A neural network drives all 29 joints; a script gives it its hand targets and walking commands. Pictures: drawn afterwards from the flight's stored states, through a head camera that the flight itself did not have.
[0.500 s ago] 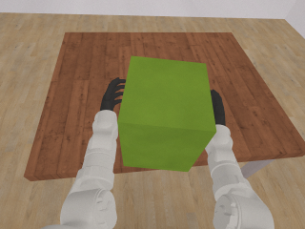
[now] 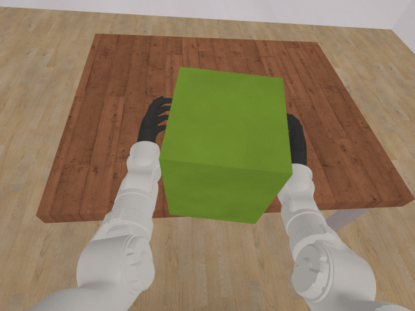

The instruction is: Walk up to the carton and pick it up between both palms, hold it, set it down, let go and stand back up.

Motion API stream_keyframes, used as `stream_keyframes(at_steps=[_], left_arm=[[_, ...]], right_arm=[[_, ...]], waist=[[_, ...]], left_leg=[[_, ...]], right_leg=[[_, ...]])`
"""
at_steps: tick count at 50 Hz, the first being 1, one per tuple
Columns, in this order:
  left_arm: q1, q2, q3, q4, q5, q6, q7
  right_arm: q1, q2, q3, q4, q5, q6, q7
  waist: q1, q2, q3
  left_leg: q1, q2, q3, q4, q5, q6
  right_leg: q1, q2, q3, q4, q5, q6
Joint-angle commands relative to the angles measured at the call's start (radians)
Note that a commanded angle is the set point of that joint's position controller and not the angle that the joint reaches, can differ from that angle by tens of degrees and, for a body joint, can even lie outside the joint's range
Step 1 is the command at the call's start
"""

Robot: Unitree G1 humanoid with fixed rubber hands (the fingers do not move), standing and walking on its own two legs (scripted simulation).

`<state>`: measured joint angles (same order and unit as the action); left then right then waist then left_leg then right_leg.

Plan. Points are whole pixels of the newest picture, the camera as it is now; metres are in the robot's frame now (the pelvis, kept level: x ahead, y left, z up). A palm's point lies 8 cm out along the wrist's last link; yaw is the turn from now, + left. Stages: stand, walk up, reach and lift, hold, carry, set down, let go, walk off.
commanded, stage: reach and lift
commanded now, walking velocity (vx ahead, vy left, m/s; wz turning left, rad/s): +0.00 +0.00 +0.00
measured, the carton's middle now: (221, 152) +0.41 +0.00 +0.04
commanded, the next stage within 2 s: none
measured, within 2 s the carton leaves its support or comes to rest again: neither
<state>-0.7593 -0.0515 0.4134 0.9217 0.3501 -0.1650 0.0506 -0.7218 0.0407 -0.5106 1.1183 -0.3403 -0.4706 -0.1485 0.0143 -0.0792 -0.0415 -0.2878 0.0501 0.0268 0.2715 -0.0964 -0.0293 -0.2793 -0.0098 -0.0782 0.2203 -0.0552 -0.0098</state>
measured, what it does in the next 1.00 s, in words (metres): stands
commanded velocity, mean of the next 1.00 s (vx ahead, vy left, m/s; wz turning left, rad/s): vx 0.00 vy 0.00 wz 0.00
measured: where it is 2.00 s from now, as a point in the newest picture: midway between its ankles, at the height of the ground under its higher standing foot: outside the picture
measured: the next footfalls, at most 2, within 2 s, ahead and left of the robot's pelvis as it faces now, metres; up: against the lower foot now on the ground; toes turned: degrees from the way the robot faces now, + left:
none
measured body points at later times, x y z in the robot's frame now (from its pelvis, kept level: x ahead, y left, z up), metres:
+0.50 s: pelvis +0.02 +0.01 +0.00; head +0.00 +0.04 +0.45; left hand +0.42 +0.16 +0.13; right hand +0.41 -0.13 +0.13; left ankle +0.02 +0.14 -0.75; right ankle +0.03 -0.11 -0.75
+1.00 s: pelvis +0.00 +0.02 +0.00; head -0.04 +0.07 +0.44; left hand +0.39 +0.16 +0.18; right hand +0.38 -0.13 +0.16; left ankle +0.02 +0.14 -0.75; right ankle +0.03 -0.11 -0.75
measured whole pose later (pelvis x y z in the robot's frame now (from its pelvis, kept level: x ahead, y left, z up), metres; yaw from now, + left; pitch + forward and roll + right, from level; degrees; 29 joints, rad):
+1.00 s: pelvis +0.00 +0.02 +0.00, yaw +1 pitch -9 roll -1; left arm -0.70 -0.05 0.25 0.29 0.33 0.59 0.04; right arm -0.68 -0.01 -0.13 0.70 0.12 0.12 -0.15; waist -0.08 -0.11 0.07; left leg -0.04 0.03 0.02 0.40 -0.20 0.00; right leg 0.01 -0.03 -0.09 0.29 -0.13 0.02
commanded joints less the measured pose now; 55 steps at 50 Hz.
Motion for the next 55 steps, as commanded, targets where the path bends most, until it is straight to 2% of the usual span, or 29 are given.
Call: stream_keyframes(at_steps=[1,9,10,12,15,17,23,27,31,36,39,48,55], left_arm=[[-0.615,-0.566,-0.345,-0.086,-0.003,-0.055,-0.073],[-0.637,-0.605,-0.488,-0.168,-0.122,-0.032,-0.059],[-0.724,-0.649,-0.52,-0.259,-0.158,-0.072,-0.057],[-0.63,-0.645,-0.548,-0.23,-0.15,-0.055,-0.051],[-0.598,-0.625,-0.548,-0.265,-0.141,0.023,-0.073],[-0.616,-0.632,-0.56,-0.325,-0.156,0.082,-0.087],[-0.628,-0.659,-0.636,-0.524,-0.21,0.299,-0.109],[-0.581,-0.63,-0.604,-0.56,-0.182,0.433,-0.148],[-0.54,-0.611,-0.565,-0.576,-0.141,0.531,-0.179],[-0.534,-0.617,-0.573,-0.632,-0.125,0.605,-0.182],[-0.538,-0.615,-0.584,-0.658,-0.124,0.639,-0.172],[-0.586,-0.627,-0.634,-0.707,-0.165,0.716,-0.137],[-0.62,-0.613,-0.621,-0.687,-0.18,0.762,-0.131]], right_arm=[[-0.676,0.499,0.37,-0.111,-0.057,-0.042,0.138],[-0.696,0.543,0.59,-0.227,0.111,0.038,0.123],[-0.779,0.612,0.62,-0.345,0.122,0.003,0.126],[-0.685,0.64,0.702,-0.306,0.167,0.056,0.117],[-0.628,0.621,0.718,-0.31,0.216,0.146,0.093],[-0.649,0.62,0.72,-0.361,0.241,0.189,0.083],[-0.732,0.602,0.775,-0.562,0.381,0.336,0.06],[-0.735,0.542,0.758,-0.6,0.426,0.419,0.047],[-0.732,0.478,0.711,-0.614,0.443,0.461,0.052],[-0.758,0.434,0.687,-0.665,0.46,0.477,0.07],[-0.782,0.417,0.683,-0.698,0.468,0.485,0.079],[-0.885,0.427,0.703,-0.785,0.495,0.527,0.095],[-0.923,0.457,0.714,-0.772,0.514,0.591,0.084]], waist=[[0.012,0.121,-0.667],[-0.006,0.094,-0.745],[0.02,0.061,-0.85],[0.007,0.065,-0.768],[-0.02,0.056,-0.61],[-0.031,0.056,-0.571],[-0.073,0.073,-0.528],[-0.092,0.082,-0.394],[-0.105,0.111,-0.302],[-0.118,0.147,-0.286],[-0.119,0.157,-0.275],[-0.116,0.159,-0.35],[-0.117,0.131,-0.365]], left_leg=[[0.193,-0.055,0.098,0.027,0.16,-0.01],[0.185,-0.055,0.045,0.085,0.265,-0.01],[0.178,-0.058,0.055,0.091,0.325,-0.011],[0.192,-0.067,0.028,0.103,0.356,-0.008],[0.175,-0.07,0.018,0.077,0.275,0.005],[0.187,-0.072,0.015,0.068,0.242,0.008],[0.296,-0.082,-0.008,0.101,0.303,-0.009],[0.305,-0.086,-0.015,0.08,0.242,-0.011],[0.336,-0.083,-0.007,0.066,0.219,-0.023],[0.404,-0.074,-0.008,0.079,0.27,-0.047],[0.415,-0.068,-0.009,0.078,0.262,-0.05],[0.422,-0.057,-0.019,0.073,0.19,-0.031],[0.385,-0.063,-0.019,0.057,0.102,-0.004]], right_leg=[[0.237,0.036,-0.048,0.023,0.099,-0.005],[0.312,0.045,-0.009,0.075,0.307,0.023],[0.37,0.046,-0.005,0.099,0.374,0.027],[0.431,0.042,0.022,0.114,0.464,0.032],[0.428,0.035,0.035,0.095,0.384,0.043],[0.416,0.034,0.037,0.082,0.326,0.044],[0.429,0.045,0.029,0.078,0.343,0.051],[0.427,0.043,0.018,0.063,0.271,0.058],[0.41,0.046,-0.005,0.047,0.192,0.054],[0.366,0.06,-0.037,0.035,0.123,0.04],[0.343,0.065,-0.047,0.03,0.072,0.033],[0.292,0.067,-0.047,0.036,-0.014,0.022],[0.289,0.062,-0.033,0.035,-0.041,0.031]])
